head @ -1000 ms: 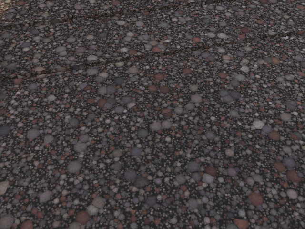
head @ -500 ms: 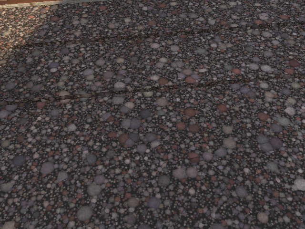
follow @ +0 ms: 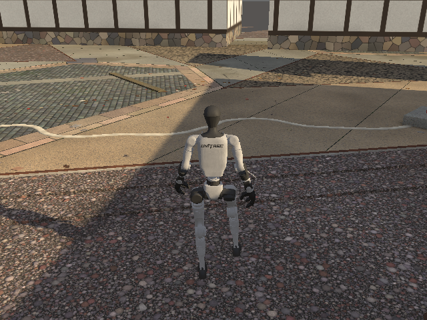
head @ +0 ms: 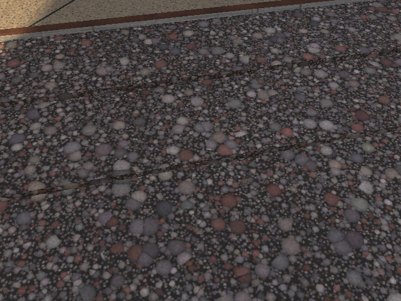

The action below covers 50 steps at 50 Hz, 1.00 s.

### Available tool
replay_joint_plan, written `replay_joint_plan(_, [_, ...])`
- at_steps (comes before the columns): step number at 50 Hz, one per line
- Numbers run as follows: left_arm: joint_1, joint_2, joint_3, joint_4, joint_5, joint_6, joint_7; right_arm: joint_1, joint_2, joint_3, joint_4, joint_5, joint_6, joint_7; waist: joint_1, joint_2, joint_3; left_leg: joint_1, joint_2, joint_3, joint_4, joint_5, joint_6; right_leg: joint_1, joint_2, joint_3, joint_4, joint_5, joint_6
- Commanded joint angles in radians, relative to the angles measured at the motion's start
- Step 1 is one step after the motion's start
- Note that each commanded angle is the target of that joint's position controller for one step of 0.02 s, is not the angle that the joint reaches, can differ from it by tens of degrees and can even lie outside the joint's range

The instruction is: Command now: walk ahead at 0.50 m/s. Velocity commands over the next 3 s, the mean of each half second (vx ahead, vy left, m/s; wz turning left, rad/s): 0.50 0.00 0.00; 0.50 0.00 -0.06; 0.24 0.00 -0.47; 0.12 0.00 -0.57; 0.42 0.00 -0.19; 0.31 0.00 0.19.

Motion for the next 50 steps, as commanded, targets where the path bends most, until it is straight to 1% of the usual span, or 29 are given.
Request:
replay_joint_plan(1, [-0.092,0.029,-0.001,-0.071,-0.003,-0.015,-0.010,-0.009,-0.174,-0.036,-0.040,0.009,-0.011,-0.012,0.000,0.097,0.042,-0.047,0.246,-0.113,-0.111,0.193,0.133,0.045,0.026,-0.034,-0.145,0.131,0.004])
replay_joint_plan(4, [-0.172,0.032,-0.005,-0.102,-0.011,-0.022,-0.025,0.045,-0.179,-0.038,-0.006,0.014,0.004,-0.013,-0.025,0.097,0.065,0.047,0.285,-0.119,-0.076,0.199,0.132,0.024,0.043,-0.036,-0.222,0.110,-0.010])
replay_joint_plan(7, [-0.187,0.054,-0.001,-0.121,-0.012,-0.030,-0.042,0.050,-0.192,-0.046,0.013,0.019,0.020,-0.020,-0.005,0.113,0.062,0.143,0.331,-0.134,-0.010,0.288,0.113,0.033,0.057,-0.033,-0.271,0.011,-0.048])
replay_joint_plan(9, [-0.091,0.089,0.015,-0.098,-0.010,-0.034,-0.043,0.019,-0.207,-0.051,0.011,0.020,0.030,-0.024,0.058,0.136,0.003,0.160,0.322,-0.117,0.100,0.523,0.089,0.189,0.100,-0.072,-0.294,-0.048,-0.080])
replay_joint_plan(10, [0.052,0.125,0.037,-0.052,-0.006,-0.033,-0.037,0.004,-0.194,-0.045,0.008,0.018,0.036,-0.025,0.129,0.123,-0.082,0.124,0.275,-0.079,0.260,0.640,0.065,0.386,0.130,-0.099,-0.313,-0.029,-0.108])
replay_joint_plan(11, [0.234,0.186,0.059,-0.007,0.003,-0.032,-0.027,0.008,-0.160,-0.029,-0.011,0.004,0.036,-0.027,0.193,0.061,-0.223,-0.049,0.222,-0.041,0.521,0.484,0.032,0.692,0.021,0.016,-0.266,0.009,-0.160])
replay_joint_plan(12, [0.324,0.278,0.082,0.017,0.007,-0.023,-0.024,0.130,-0.042,0.007,-0.022,-0.003,0.015,-0.016,0.155,-0.183,-0.360,-0.475,0.042,-0.008,0.914,-0.010,-0.046,1.074,-0.221,0.476,-0.333,-0.184,-0.322])
replay_joint_plan(13, [0.331,0.190,0.056,0.015,-0.003,-0.021,-0.026,0.093,-0.093,-0.003,-0.006,0.008,-0.009,-0.009,0.180,-0.177,-0.392,-0.603,0.028,-0.155,1.046,-0.401,-0.037,1.088,-0.251,0.671,-0.465,-0.299,-0.326])
replay_joint_plan(14, [0.249,0.151,0.040,0.005,-0.005,-0.023,-0.024,0.002,-0.166,-0.024,-0.036,0.038,-0.024,-0.002,0.168,-0.122,-0.235,-0.689,0.088,-0.161,1.097,-0.349,-0.019,0.962,-0.223,0.541,-0.489,-0.342,-0.280])
replay_joint_plan(15, [0.168,0.128,0.032,-0.013,-0.001,-0.023,-0.023,-0.059,-0.165,-0.023,-0.051,0.043,-0.029,-0.004,0.140,-0.054,-0.136,-0.678,0.143,-0.128,1.059,-0.254,-0.011,0.809,-0.186,0.418,-0.515,-0.287,-0.254])
replay_joint_plan(16, [0.112,0.100,0.024,-0.018,0.007,-0.025,-0.026,-0.091,-0.156,-0.027,-0.055,0.029,-0.026,-0.010,0.112,-0.013,-0.062,-0.643,0.177,-0.114,0.995,-0.185,-0.015,0.672,-0.149,0.328,-0.553,-0.211,-0.242])
replay_joint_plan(17, [0.081,0.076,0.016,-0.021,0.017,-0.032,-0.028,-0.073,-0.144,-0.031,-0.049,0.021,-0.015,-0.014,0.076,-0.039,-0.042,-0.575,0.208,-0.123,0.944,-0.135,-0.017,0.585,-0.117,0.264,-0.583,-0.147,-0.228])
replay_joint_plan(18, [0.070,0.068,0.015,-0.017,0.017,-0.036,-0.030,-0.051,-0.122,-0.029,-0.040,0.017,-0.002,-0.015,0.057,-0.050,-0.037,-0.527,0.215,-0.122,0.917,-0.109,-0.024,0.535,-0.099,0.226,-0.612,-0.116,-0.228])
replay_joint_plan(20, [0.083,0.084,0.019,-0.002,0.011,-0.045,-0.028,-0.049,-0.094,-0.026,-0.038,0.012,0.017,-0.019,0.042,-0.040,-0.020,-0.524,0.223,-0.111,0.861,-0.066,-0.043,0.493,-0.088,0.163,-0.649,-0.043,-0.242])
replay_joint_plan(23, [0.132,0.114,0.027,0.027,0.009,-0.044,-0.013,-0.148,-0.093,-0.027,-0.072,0.001,0.019,-0.020,0.061,-0.011,0.013,-0.607,0.228,-0.108,0.700,0.081,-0.072,0.520,-0.083,0.106,-0.675,0.032,-0.244])
replay_joint_plan(27, [0.187,0.127,0.028,0.057,-0.001,-0.035,0.001,-0.280,-0.064,-0.015,-0.105,0.005,0.007,-0.007,0.102,-0.012,0.039,-0.564,0.189,-0.068,0.455,0.270,-0.077,0.534,-0.044,0.016,-0.685,0.038,-0.208])
replay_joint_plan(32, [0.270,0.139,0.035,0.112,-0.012,-0.014,0.007,-0.407,-0.070,-0.006,-0.152,0.017,-0.003,0.018,0.137,-0.008,0.075,-0.584,0.161,-0.066,0.315,0.244,-0.054,0.684,-0.104,0.019,-0.637,0.047,-0.202])
replay_joint_plan(35, [0.255,0.157,0.044,0.121,-0.016,0.001,0.013,-0.375,-0.105,-0.016,-0.154,0.018,-0.012,0.032,0.097,-0.029,0.049,-0.513,0.137,-0.055,0.277,0.133,-0.015,0.763,-0.139,0.027,-0.553,0.196,-0.177])
replay_joint_plan(36, [0.234,0.164,0.046,0.117,-0.016,0.006,0.015,-0.309,-0.128,-0.027,-0.138,0.016,-0.014,0.031,0.055,-0.042,0.007,-0.408,0.106,-0.026,0.266,0.106,0.003,0.765,-0.125,0.012,-0.475,0.354,-0.163])
replay_joint_plan(37, [0.222,0.148,0.039,0.114,-0.014,0.013,0.016,-0.166,-0.165,-0.050,-0.091,0.013,-0.014,0.025,-0.014,-0.028,-0.079,-0.211,0.076,0.001,0.250,0.115,0.030,0.729,-0.077,-0.026,-0.310,0.469,-0.139])
replay_joint_plan(38, [0.232,0.113,0.022,0.095,0.001,0.014,0.018,0.017,-0.229,-0.072,-0.045,0.003,-0.012,0.016,-0.077,0.041,-0.222,0.092,0.189,-0.123,0.292,0.132,0.083,0.557,-0.021,-0.066,-0.039,0.309,-0.106])
replay_joint_plan(39, [0.348,-0.008,-0.015,0.083,0.008,-0.007,0.005,0.111,-0.320,-0.096,-0.019,-0.001,-0.004,0.013,-0.034,0.292,-0.352,0.464,0.426,-0.589,0.216,-0.070,0.250,0.128,0.163,-0.092,0.349,-0.189,-0.027])
replay_joint_plan(40, [0.299,0.048,-0.004,0.095,-0.004,-0.031,0.001,0.107,-0.228,-0.067,-0.023,0.009,-0.004,0.015,-0.061,0.272,-0.375,0.472,0.446,-0.764,0.089,-0.186,0.246,0.003,0.171,0.057,0.477,-0.551,-0.039])
replay_joint_plan(41, [0.209,0.119,0.016,0.064,-0.035,-0.048,-0.006,0.022,-0.188,-0.051,-0.036,0.011,-0.008,0.013,-0.047,0.224,-0.228,0.352,0.418,-0.629,0.069,-0.211,0.198,-0.082,0.112,0.064,0.524,-0.494,-0.059])
replay_joint_plan(42, [0.152,0.121,0.015,0.052,-0.040,-0.054,-0.002,-0.061,-0.164,-0.043,-0.056,0.005,-0.009,0.012,-0.020,0.155,-0.138,0.206,0.383,-0.509,0.046,-0.145,0.171,-0.069,0.057,0.033,0.487,-0.400,-0.068])
replay_joint_plan(43, [0.130,0.113,0.020,0.054,-0.030,-0.050,0.003,-0.121,-0.129,-0.034,-0.064,-0.003,-0.011,0.013,0.007,0.113,-0.068,0.073,0.354,-0.410,0.008,-0.067,0.158,-0.034,0.021,0.024,0.428,-0.332,-0.064])
replay_joint_plan(45, [0.175,0.078,0.023,0.075,-0.025,-0.020,0.008,-0.166,-0.092,-0.024,-0.060,-0.015,-0.023,0.014,0.061,0.151,-0.040,-0.065,0.311,-0.286,-0.054,0.018,0.135,0.083,-0.017,0.040,0.359,-0.259,-0.057])
replay_joint_plan(47, [0.175,0.048,0.021,0.075,-0.025,0.002,0.010,-0.153,-0.112,-0.030,-0.042,-0.017,-0.033,0.009,0.072,0.139,-0.013,-0.111,0.307,-0.200,-0.095,0.089,0.142,0.078,-0.018,0.047,0.324,-0.209,-0.042])
replay_joint_plan(50, [0.107,0.050,0.027,0.049,-0.019,0.008,0.010,-0.119,-0.136,-0.037,-0.019,-0.021,-0.036,-0.007,0.061,0.106,0.019,-0.079,0.305,-0.105,-0.119,0.173,0.135,-0.013,-0.003,0.077,0.197,-0.059,-0.024])
Next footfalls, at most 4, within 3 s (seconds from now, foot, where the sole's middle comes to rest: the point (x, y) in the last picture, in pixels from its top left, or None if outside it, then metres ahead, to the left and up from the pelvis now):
0.22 right None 0.31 -0.15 -0.79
0.76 left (167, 269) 0.61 0.09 -0.79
1.26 right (228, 202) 0.87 -0.15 -0.79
1.66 left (168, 183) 0.96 0.08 -0.77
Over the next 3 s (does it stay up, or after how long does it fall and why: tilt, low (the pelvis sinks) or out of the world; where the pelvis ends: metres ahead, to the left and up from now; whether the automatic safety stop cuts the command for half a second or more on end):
stays up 1.15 -0.32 0.02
